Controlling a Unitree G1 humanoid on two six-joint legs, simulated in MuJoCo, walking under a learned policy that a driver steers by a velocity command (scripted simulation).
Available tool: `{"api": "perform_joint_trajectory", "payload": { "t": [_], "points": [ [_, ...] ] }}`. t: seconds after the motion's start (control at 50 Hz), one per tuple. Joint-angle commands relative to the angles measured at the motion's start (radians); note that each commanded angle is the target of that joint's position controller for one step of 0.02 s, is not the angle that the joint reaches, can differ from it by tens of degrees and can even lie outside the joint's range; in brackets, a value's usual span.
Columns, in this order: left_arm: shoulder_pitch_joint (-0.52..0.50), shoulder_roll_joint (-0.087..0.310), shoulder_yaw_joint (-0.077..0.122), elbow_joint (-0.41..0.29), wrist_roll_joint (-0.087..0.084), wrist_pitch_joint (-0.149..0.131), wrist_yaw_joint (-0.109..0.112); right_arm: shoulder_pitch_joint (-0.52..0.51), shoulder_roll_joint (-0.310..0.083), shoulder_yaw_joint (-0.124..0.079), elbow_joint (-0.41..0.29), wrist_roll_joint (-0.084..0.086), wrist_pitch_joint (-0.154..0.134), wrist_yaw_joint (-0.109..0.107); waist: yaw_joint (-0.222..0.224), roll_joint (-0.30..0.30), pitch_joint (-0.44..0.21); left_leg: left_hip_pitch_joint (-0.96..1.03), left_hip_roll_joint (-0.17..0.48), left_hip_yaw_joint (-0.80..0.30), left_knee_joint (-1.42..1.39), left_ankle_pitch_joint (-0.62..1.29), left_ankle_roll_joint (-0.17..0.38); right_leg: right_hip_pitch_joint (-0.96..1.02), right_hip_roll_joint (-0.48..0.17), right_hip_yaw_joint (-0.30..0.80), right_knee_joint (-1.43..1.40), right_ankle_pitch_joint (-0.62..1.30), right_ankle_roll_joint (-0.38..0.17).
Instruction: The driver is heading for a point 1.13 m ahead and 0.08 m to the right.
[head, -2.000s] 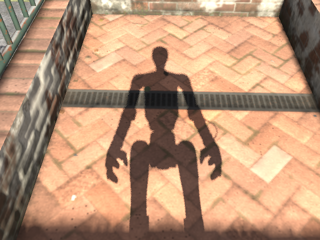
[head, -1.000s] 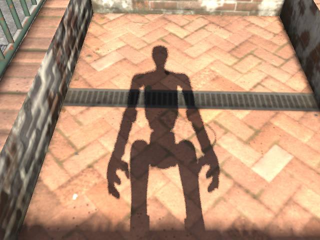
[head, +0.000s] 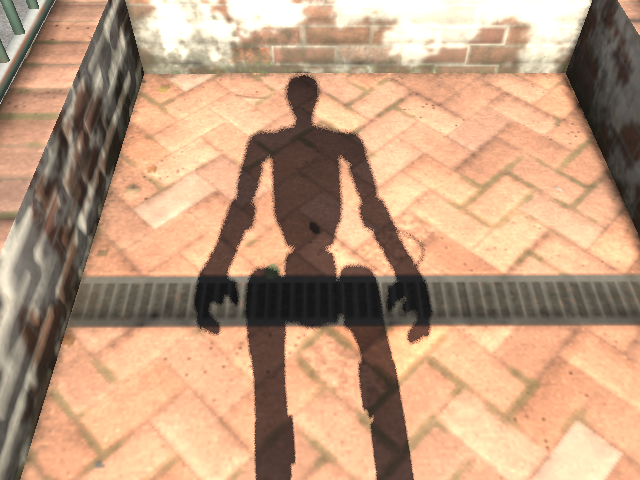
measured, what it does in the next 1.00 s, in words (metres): walks ahead: right foot, then left foot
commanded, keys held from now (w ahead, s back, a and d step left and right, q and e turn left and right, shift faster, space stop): w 1.00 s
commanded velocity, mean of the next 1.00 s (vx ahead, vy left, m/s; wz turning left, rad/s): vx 0.50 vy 0.00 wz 0.00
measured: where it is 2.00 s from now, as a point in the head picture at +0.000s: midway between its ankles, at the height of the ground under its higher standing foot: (344, 252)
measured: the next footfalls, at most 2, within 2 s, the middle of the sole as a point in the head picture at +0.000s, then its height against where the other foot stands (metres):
right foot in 0.34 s outside the picture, level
left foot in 0.90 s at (292, 382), level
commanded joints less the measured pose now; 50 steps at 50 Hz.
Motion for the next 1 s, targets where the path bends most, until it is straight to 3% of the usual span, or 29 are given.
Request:
{"api": "perform_joint_trajectory", "payload": {
  "t": [0.02, 0.08, 0.14, 0.22, 0.28, 0.3, 0.32, 0.34, 0.36, 0.38, 0.4, 0.42, 0.44, 0.46, 0.5, 0.54, 0.6, 0.68, 0.78, 0.84, 0.86, 0.88, 0.9, 0.92, 0.94, 0.96, 0.98, 1.0],
  "points": [
    [0.068, 0.04, 0.014, -0.042, 0.01, 0.018, 0.008, -0.016, -0.111, -0.014, -0.039, -0.002, -0.02, -0.016, 0.054, 0.08, 0.002, -0.013, 0.296, -0.265, -0.263, 0.072, 0.193, -0.079, -0.076, 0.034, -0.099, 0.087, 0.019],
    [-0.059, 0.049, 0.014, -0.085, 0.022, 0.015, 0.0, 0.039, -0.136, -0.019, -0.033, 0.002, -0.012, -0.037, 0.024, 0.069, 0.023, 0.029, 0.273, -0.208, -0.272, 0.115, 0.168, -0.147, -0.071, 0.016, -0.304, 0.273, 0.042],
    [-0.179, 0.031, 0.002, -0.114, 0.016, 0.008, -0.015, 0.096, -0.149, -0.021, -0.025, 0.013, -0.006, -0.043, -0.016, 0.075, 0.033, 0.049, 0.238, -0.139, -0.264, 0.138, 0.13, -0.087, -0.021, -0.033, -0.514, 0.408, 0.045],
    [-0.297, 0.04, -0.007, -0.156, 0.004, 0.004, -0.038, 0.183, -0.161, -0.026, 0.005, 0.024, 0.009, -0.044, -0.057, 0.083, 0.056, 0.191, 0.288, -0.147, -0.211, 0.116, 0.12, -0.103, 0.008, -0.041, -0.638, 0.378, 0.034],
    [-0.284, 0.076, 0.002, -0.173, 0.001, -0.005, -0.054, 0.184, -0.179, -0.036, 0.012, 0.024, 0.026, -0.049, -0.021, 0.108, 0.039, 0.291, 0.338, -0.163, -0.131, 0.22, 0.094, -0.056, 0.03, -0.044, -0.689, 0.266, -0.007],
    [-0.222, 0.101, 0.013, -0.16, 0.002, -0.008, -0.056, 0.162, -0.186, -0.038, 0.006, 0.024, 0.031, -0.049, 0.021, 0.122, 0.001, 0.298, 0.329, -0.148, -0.057, 0.372, 0.079, 0.041, 0.059, -0.067, -0.704, 0.239, -0.025],
    [-0.079, 0.139, 0.036, -0.117, 0.005, -0.009, -0.053, 0.142, -0.172, -0.033, -0.001, 0.023, 0.037, -0.049, 0.093, 0.115, -0.083, 0.273, 0.284, -0.107, 0.108, 0.52, 0.054, 0.229, 0.093, -0.095, -0.719, 0.242, -0.052],
    [0.119, 0.21, 0.062, -0.068, 0.016, -0.009, -0.045, 0.14, -0.136, -0.017, -0.022, 0.011, 0.038, -0.049, 0.163, 0.058, -0.227, 0.111, 0.228, -0.058, 0.382, 0.415, 0.018, 0.532, -0.007, 0.015, -0.68, 0.264, -0.108],
    [0.238, 0.318, 0.087, -0.038, 0.029, -0.003, -0.044, 0.261, -0.013, 0.02, -0.037, 0.004, 0.018, -0.04, 0.125, -0.198, -0.38, -0.307, 0.051, -0.026, 0.793, -0.05, -0.057, 0.931, -0.264, 0.485, -0.754, 0.12, -0.273],
    [0.251, 0.234, 0.061, -0.038, 0.025, -0.001, -0.048, 0.239, -0.057, 0.012, -0.023, 0.023, -0.01, -0.033, 0.139, -0.212, -0.445, -0.446, 0.03, -0.181, 0.943, -0.422, -0.047, 0.972, -0.303, 0.723, -0.9, 0.025, -0.295],
    [0.154, 0.175, 0.041, -0.054, 0.018, -0.004, -0.047, 0.141, -0.14, -0.01, -0.05, 0.049, -0.025, -0.03, 0.127, -0.152, -0.286, -0.54, 0.094, -0.19, 1.0, -0.372, -0.025, 0.853, -0.266, 0.571, -0.902, 0.018, -0.234],
    [0.062, 0.139, 0.029, -0.079, 0.019, -0.003, -0.045, 0.073, -0.145, -0.01, -0.066, 0.05, -0.029, -0.034, 0.102, -0.077, -0.192, -0.528, 0.15, -0.162, 0.969, -0.276, -0.016, 0.697, -0.227, 0.424, -0.918, 0.098, -0.201],
    [-0.003, 0.108, 0.019, -0.088, 0.027, -0.003, -0.048, 0.042, -0.136, -0.016, -0.069, 0.036, -0.023, -0.042, 0.07, -0.024, -0.121, -0.482, 0.186, -0.148, 0.899, -0.207, -0.018, 0.548, -0.188, 0.322, -0.952, 0.179, -0.184],
    [-0.034, 0.083, 0.011, -0.088, 0.035, -0.007, -0.052, 0.055, -0.124, -0.023, -0.064, 0.027, -0.008, -0.047, 0.033, -0.036, -0.089, -0.413, 0.217, -0.155, 0.838, -0.161, -0.018, 0.45, -0.151, 0.248, -0.986, 0.222, -0.165],
    [-0.018, 0.081, 0.011, -0.07, 0.036, -0.012, -0.054, 0.089, -0.078, -0.02, -0.055, 0.023, 0.018, -0.049, 0.005, -0.047, -0.07, -0.352, 0.227, -0.146, 0.778, -0.125, -0.025, 0.372, -0.126, 0.183, -1.037, 0.261, -0.172],
    [0.018, 0.113, 0.018, -0.052, 0.034, -0.016, -0.043, 0.051, -0.076, -0.023, -0.07, 0.018, 0.029, -0.052, 0.0, -0.031, -0.04, -0.398, 0.232, -0.14, 0.702, -0.055, -0.041, 0.364, -0.123, 0.139, -1.068, 0.318, -0.185],
    [0.066, 0.126, 0.021, -0.034, 0.03, -0.009, -0.025, -0.059, -0.076, -0.026, -0.107, 0.007, 0.028, -0.048, 0.021, -0.018, -0.009, -0.475, 0.229, -0.136, 0.528, 0.1, -0.062, 0.404, -0.113, 0.089, -1.087, 0.354, -0.173],
    [0.125, 0.135, 0.021, -0.013, 0.02, -0.002, -0.014, -0.198, -0.055, -0.015, -0.144, 0.014, 0.02, -0.034, 0.063, -0.025, 0.026, -0.434, 0.188, -0.094, 0.306, 0.254, -0.065, 0.423, -0.084, 0.021, -1.101, 0.322, -0.144],
    [0.204, 0.144, 0.028, 0.032, 0.012, 0.017, -0.008, -0.319, -0.06, -0.005, -0.193, 0.023, 0.009, -0.008, 0.095, -0.026, 0.07, -0.467, 0.163, -0.088, 0.183, 0.191, -0.041, 0.579, -0.142, 0.021, -1.043, 0.346, -0.139],
    [0.18, 0.164, 0.038, 0.035, 0.009, 0.031, -0.003, -0.276, -0.095, -0.016, -0.197, 0.026, -0.001, 0.004, 0.049, -0.051, 0.035, -0.361, 0.129, -0.064, 0.145, 0.08, -0.003, 0.638, -0.168, 0.02, -0.953, 0.536, -0.114],
    [0.156, 0.171, 0.04, 0.03, 0.007, 0.035, -0.002, -0.201, -0.121, -0.03, -0.178, 0.024, -0.003, 0.003, 0.003, -0.066, -0.015, -0.235, 0.093, -0.032, 0.136, 0.062, 0.015, 0.632, -0.152, 0.001, -0.866, 0.712, -0.099],
    [0.139, 0.153, 0.032, 0.024, 0.009, 0.04, -0.003, -0.04, -0.163, -0.055, -0.127, 0.021, -0.003, -0.002, -0.073, -0.053, -0.108, -0.015, 0.063, -0.01, 0.128, 0.08, 0.043, 0.58, -0.099, -0.039, -0.684, 0.813, -0.072],
    [0.144, 0.125, 0.017, 0.003, 0.023, 0.041, -0.003, 0.15, -0.237, -0.078, -0.084, 0.009, -0.002, -0.011, -0.134, 0.034, -0.253, 0.306, 0.217, -0.187, 0.161, 0.095, 0.105, 0.372, -0.04, -0.082, -0.383, 0.59, -0.035],
    [0.271, -0.013, -0.023, -0.003, 0.026, 0.018, -0.016, 0.239, -0.311, -0.093, -0.056, 0.007, 0.004, -0.01, -0.071, 0.298, -0.39, 0.659, 0.454, -0.679, 0.054, -0.097, 0.274, -0.041, 0.154, -0.064, -0.003, -0.058, 0.036],
    [0.213, 0.063, -0.008, 0.004, 0.004, -0.009, -0.022, 0.23, -0.221, -0.065, -0.059, 0.015, 0.005, -0.011, -0.1, 0.26, -0.406, 0.663, 0.456, -0.813, -0.054, -0.195, 0.26, -0.165, 0.141, 0.083, 0.138, -0.256, 0.022],
    [0.116, 0.125, 0.009, -0.03, -0.021, -0.025, -0.025, 0.14, -0.175, -0.051, -0.075, 0.019, 0.002, -0.015, -0.091, 0.22, -0.259, 0.546, 0.424, -0.663, -0.063, -0.169, 0.211, -0.246, 0.085, 0.076, 0.169, -0.196, 0.003],
    [0.052, 0.132, 0.009, -0.047, -0.021, -0.03, -0.018, 0.056, -0.144, -0.04, -0.099, 0.013, 0.001, -0.017, -0.063, 0.126, -0.179, 0.395, 0.391, -0.537, -0.082, -0.083, 0.183, -0.221, 0.028, 0.047, 0.127, -0.102, -0.004],
    [0.02, 0.127, 0.017, -0.051, -0.004, -0.025, -0.011, -0.003, -0.115, -0.031, -0.106, 0.001, -0.002, -0.013, -0.031, 0.079, -0.111, 0.247, 0.358, -0.449, -0.114, 0.005, 0.169, -0.173, -0.006, 0.035, 0.058, -0.04, -0.003]
  ]
}}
